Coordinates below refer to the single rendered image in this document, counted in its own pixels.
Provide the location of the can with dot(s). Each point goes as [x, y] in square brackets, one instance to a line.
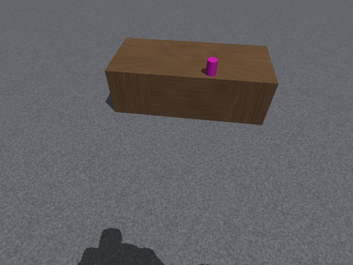
[211, 66]

